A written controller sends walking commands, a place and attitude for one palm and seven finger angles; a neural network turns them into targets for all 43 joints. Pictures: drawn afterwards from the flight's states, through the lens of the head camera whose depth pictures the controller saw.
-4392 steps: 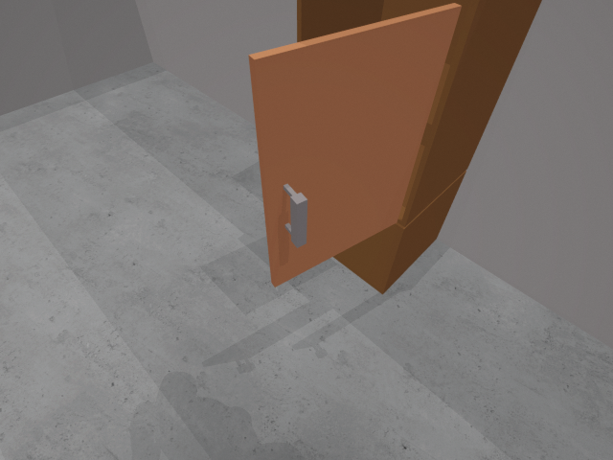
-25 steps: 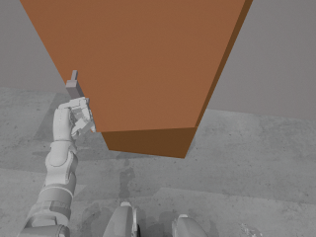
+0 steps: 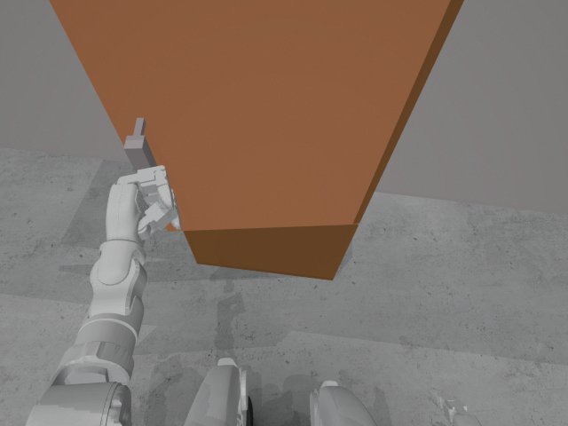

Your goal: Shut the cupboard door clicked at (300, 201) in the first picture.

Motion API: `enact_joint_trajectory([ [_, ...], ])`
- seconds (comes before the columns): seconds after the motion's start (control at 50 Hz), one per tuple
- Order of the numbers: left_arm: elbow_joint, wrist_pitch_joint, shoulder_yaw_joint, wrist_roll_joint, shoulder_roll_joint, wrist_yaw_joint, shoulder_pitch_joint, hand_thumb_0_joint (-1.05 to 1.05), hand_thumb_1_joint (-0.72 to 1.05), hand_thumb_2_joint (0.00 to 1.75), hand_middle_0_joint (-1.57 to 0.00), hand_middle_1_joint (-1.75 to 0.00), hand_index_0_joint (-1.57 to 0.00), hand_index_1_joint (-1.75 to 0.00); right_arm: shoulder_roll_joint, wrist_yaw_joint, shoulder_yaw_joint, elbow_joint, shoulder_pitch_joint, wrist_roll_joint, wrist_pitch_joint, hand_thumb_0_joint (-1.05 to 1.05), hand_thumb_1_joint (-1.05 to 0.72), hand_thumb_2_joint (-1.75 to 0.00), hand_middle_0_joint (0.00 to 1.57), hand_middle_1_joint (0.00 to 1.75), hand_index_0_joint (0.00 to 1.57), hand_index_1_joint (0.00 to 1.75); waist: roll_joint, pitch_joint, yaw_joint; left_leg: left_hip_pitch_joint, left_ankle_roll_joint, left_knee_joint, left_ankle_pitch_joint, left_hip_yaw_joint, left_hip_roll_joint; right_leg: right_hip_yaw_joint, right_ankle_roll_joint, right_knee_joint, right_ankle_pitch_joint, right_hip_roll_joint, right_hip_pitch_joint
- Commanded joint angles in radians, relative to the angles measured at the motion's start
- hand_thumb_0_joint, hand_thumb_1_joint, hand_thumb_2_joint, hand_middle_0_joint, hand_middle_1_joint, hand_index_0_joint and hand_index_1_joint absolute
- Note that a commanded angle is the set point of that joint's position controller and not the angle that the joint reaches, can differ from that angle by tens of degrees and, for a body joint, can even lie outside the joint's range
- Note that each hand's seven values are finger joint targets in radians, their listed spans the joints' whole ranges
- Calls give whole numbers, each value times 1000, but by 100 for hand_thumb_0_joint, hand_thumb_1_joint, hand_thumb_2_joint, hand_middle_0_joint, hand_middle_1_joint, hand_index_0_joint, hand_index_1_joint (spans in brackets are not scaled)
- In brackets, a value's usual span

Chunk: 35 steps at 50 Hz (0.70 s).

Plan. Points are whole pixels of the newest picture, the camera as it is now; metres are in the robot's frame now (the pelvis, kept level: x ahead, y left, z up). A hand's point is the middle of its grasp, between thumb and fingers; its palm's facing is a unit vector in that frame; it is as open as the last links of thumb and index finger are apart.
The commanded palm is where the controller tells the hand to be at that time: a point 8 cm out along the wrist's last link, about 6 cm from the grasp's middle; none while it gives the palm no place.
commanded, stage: push the door shut along its arc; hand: left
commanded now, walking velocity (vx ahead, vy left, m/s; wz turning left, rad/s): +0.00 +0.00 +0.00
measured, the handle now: (150, 161) +0.49 +0.22 +0.04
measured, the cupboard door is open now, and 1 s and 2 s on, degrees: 10 0 0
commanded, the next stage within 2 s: pull the fist back off the door in 1.00 s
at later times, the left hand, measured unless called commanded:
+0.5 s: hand (183, 174) +0.46 +0.16 +0.04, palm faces -0.08 -1.00 -0.05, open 3.1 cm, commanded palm +0.46 +0.19 +0.04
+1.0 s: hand (194, 158) +0.49 +0.15 +0.05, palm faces -0.19 -0.98 -0.04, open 3.1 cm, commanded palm +0.52 +0.17 +0.04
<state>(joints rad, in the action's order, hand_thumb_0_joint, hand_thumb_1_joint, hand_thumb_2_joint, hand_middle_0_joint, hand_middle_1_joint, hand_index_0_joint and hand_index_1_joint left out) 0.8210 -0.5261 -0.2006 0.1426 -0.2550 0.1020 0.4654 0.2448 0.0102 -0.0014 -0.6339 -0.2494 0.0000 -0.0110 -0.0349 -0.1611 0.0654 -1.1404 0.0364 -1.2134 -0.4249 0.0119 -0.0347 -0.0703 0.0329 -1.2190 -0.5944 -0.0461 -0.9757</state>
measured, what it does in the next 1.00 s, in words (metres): stands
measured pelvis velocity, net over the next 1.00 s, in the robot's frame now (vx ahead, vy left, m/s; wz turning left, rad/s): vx -0.02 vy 0.00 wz -0.02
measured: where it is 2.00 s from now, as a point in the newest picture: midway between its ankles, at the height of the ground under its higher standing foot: outside the picture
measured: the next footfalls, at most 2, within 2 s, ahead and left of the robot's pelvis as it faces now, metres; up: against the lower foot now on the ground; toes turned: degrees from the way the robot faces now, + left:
none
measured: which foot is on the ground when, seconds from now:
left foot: down 0.00-1.00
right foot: down 0.00-1.00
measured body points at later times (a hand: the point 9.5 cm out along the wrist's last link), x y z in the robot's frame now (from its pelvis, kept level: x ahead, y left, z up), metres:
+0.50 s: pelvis +0.00 +0.00 -0.01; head +0.11 +0.02 +0.42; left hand +0.46 +0.21 +0.05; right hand +0.04 -0.27 -0.13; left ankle +0.08 +0.10 -0.63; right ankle +0.00 -0.11 -0.63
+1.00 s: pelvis -0.02 +0.00 -0.04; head +0.11 +0.03 +0.39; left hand +0.50 +0.20 +0.05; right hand +0.00 -0.27 -0.14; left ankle +0.08 +0.10 -0.63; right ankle +0.00 -0.11 -0.63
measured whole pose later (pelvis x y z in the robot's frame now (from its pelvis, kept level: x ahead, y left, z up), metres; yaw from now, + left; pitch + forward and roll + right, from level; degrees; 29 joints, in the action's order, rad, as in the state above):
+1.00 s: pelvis -0.02 +0.00 -0.04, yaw -1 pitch +25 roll -6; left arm 1.28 -0.44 -0.25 0.10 -0.49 0.34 1.02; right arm 0.27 0.00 -0.03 -0.69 -0.34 0.01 -0.03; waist -0.06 -0.16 0.17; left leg -1.38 0.04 -1.36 -0.43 -0.04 -0.05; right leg -0.12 0.04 -1.35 -0.60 -0.07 -1.19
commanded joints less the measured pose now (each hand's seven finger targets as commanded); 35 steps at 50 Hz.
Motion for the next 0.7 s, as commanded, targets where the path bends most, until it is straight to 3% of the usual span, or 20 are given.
enact_joint_trajectory([
  [0.0, -166, -95, -30, -5, -182, 18, 476, 0, 90, 90, -130, -150, -130, -150, 167, 18, 59, 63, -81, -5, -32, 0, -90, -90, 20, 30, 20, 30, -65, -393, 42, 503, -15, 120, 118, -107, 1, 53, -3, 187, 208, 0, -90],
  [0.04, -97, -83, -45, -6, -205, 36, 492, 0, 90, 90, -130, -150, -130, -150, 173, 16, 60, 58, -97, -6, -29, 0, -90, -90, 20, 30, 20, 30, -69, -397, 41, 494, -14, 113, 119, -112, 2, 53, 0, 182, 203, -3, -99],
  [0.06, -60, -71, -33, -7, -190, 46, 507, 0, 90, 90, -130, -150, -130, -150, 170, 15, 59, 53, -98, -4, -24, 0, -90, -90, 20, 30, 20, 30, -50, -393, 53, 483, -12, 109, 123, -109, 2, 53, -4, 184, 212, -1, -101],
  [0.08, -31, -60, -54, -5, -214, 54, 503, 0, 90, 90, -130, -150, -130, -150, 174, 14, 60, 53, -104, -3, -19, 0, -90, -90, 20, 30, 20, 30, -48, -394, 43, 470, -12, 106, 127, -106, 1, 57, -4, 184, 216, -1, -92],
  [0.1, -33, -55, -34, -6, -200, 66, 536, 0, 90, 90, -130, -150, -130, -150, 174, 13, 61, 55, -111, -3, -15, 0, -90, -90, 20, 30, 20, 30, -32, -400, 62, 467, -8, 104, 131, -107, 1, 58, -7, 186, 224, 0, -91],
  [0.16, -16, -49, -26, -3, -197, 95, 586, 0, 90, 90, -130, -150, -130, -150, 178, 11, 65, 49, -126, 1, -11, 0, -90, -90, 20, 30, 20, 30, -69, -426, 61, 507, -11, 101, 154, -119, -2, 51, -1, 177, 227, -2, -119],
  [0.2, 5, -43, -48, 5, -225, 109, 604, 0, 90, 90, -130, -150, -130, -150, 183, 12, 67, 47, -136, 4, -5, 0, -90, -90, 20, 30, 20, 30, -35, -425, 68, 479, -6, 93, 147, -117, -2, 56, -3, 180, 225, -3, -104],
  [0.22, 5, -43, -28, 7, -211, 117, 636, 0, 90, 90, -130, -150, -130, -150, 182, 13, 66, 45, -138, 5, -3, 0, -90, -90, 20, 30, 20, 30, -25, -416, 83, 471, -2, 89, 144, -116, -1, 60, -5, 185, 227, -3, -109],
  [0.26, 18, -49, -30, 8, -211, 128, 666, 0, 90, 90, -130, -150, -130, -150, 182, 11, 67, 38, -148, 5, -6, 0, -90, -90, 20, 30, 20, 30, -52, -428, 80, 490, -5, 86, 159, -123, -2, 52, -1, 174, 225, -4, -130],
  [0.34, 9, -59, -13, 7, -210, 145, 746, 0, 90, 90, -130, -150, -130, -150, 187, 8, 70, 30, -168, 3, -8, 0, -90, -90, 20, 30, 20, 30, -83, -446, 100, 510, -2, 77, 164, -136, -1, 49, 4, 164, 219, -6, -165],
  [0.38, 33, -57, -41, 3, -253, 151, 757, 0, 90, 90, -130, -150, -130, -150, 195, 7, 71, 19, -174, 3, -4, 0, -90, -90, 20, 30, 20, 30, -76, -460, 100, 506, -3, 73, 160, -138, -5, 51, 3, 164, 214, -6, -165],
  [0.44, 60, -51, -36, -3, -266, 158, 827, 0, 90, 90, -130, -150, -130, -150, 195, 7, 67, 14, -187, 3, -6, 0, -90, -90, 20, 30, 20, 30, -70, -438, 124, 470, 3, 60, 133, -138, -3, 55, 3, 163, 195, -9, -180],
  [0.48, 82, -47, -56, -11, -304, 161, 843, 0, 90, 90, -130, -150, -130, -150, 200, 6, 65, 7, -190, 3, -5, 0, -90, -90, 20, 30, 20, 30, -90, -444, 117, 471, 0, 58, 131, -140, -6, 57, 6, 161, 185, -10, -186],
  [0.52, 91, -39, -24, -13, -273, 169, 873, 0, 90, 90, -130, -150, -130, -150, 199, 4, 65, 7, -191, 5, -7, 0, -90, -90, 20, 30, 20, 30, -108, -443, 134, 475, 0, 56, 109, -143, -6, 56, 5, 162, 170, -10, -211],
  [0.58, 113, -33, -56, -17, -330, 181, 915, 0, 90, 90, -130, -150, -130, -150, 210, 5, 64, -2, -204, 2, -12, 0, -90, -90, 20, 30, 20, 30, -108, -468, 139, 467, 2, 40, 119, -147, -9, 60, 7, 155, 171, -13, -215],
  [0.62, 110, -25, -39, -14, -318, 195, 947, 0, 90, 90, -130, -150, -130, -150, 209, 3, 62, 0, -208, 4, -15, 0, -90, -90, 20, 30, 20, 30, -124, -475, 149, 465, 3, 34, 119, -146, -9, 59, 8, 151, 171, -13, -221],
  [0.68, 140, -12, -62, -16, -352, 209, 971, 0, 90, 90, -130, -150, -130, -150, 215, 1, 59, -4, -219, 3, -17, 0, -90, -90, 20, 30, 20, 30, -136, -482, 152, 470, 2, 29, 133, -155, -13, 52, 11, 141, 173, -17, -236],
])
